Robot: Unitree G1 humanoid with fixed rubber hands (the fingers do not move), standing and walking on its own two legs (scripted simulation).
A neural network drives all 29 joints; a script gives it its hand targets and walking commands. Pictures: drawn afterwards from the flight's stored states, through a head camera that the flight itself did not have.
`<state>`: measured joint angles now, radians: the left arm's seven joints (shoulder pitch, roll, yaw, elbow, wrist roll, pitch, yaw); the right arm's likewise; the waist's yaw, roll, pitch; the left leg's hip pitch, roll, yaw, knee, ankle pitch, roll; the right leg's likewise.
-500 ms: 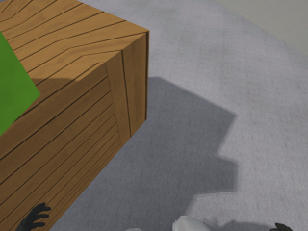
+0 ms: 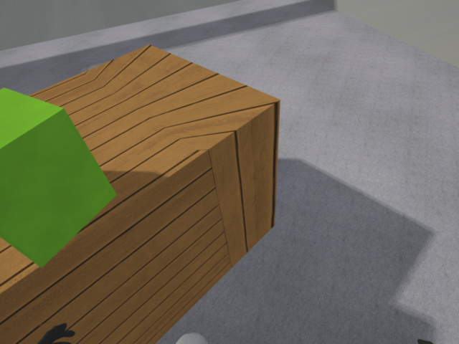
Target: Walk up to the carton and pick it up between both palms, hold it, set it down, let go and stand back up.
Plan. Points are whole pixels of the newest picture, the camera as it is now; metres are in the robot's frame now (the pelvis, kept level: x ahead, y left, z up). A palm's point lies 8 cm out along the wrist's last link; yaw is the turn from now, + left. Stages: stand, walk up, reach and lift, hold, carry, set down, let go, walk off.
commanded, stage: walk up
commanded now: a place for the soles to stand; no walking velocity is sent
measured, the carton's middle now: (22, 176) +0.43 +0.45 +0.09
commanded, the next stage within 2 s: none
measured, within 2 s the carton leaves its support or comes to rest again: neither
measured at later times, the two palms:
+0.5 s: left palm out of the picture +0.11 +0.38 -0.13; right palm (390, 292) +0.23 -0.27 -0.08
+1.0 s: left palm out of the picture -0.05 +0.24 -0.01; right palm (437, 317) +0.20 -0.36 -0.14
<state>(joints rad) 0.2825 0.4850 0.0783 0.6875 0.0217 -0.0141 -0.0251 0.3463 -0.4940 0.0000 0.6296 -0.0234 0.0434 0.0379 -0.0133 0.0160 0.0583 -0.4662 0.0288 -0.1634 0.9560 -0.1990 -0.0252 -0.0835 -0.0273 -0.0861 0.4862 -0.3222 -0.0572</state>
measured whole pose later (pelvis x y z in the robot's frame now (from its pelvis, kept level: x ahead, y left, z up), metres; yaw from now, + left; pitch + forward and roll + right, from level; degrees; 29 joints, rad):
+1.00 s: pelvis +0.00 -0.12 -0.01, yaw +28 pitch -6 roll +8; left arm 0.19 0.46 0.08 0.69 0.01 0.00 0.03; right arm 0.35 -0.50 0.00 0.63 -0.02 0.06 0.00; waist -0.01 0.05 0.17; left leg -0.51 -0.16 -0.29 1.15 -0.28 -0.02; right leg -0.30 -0.06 -0.09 0.63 -0.30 0.02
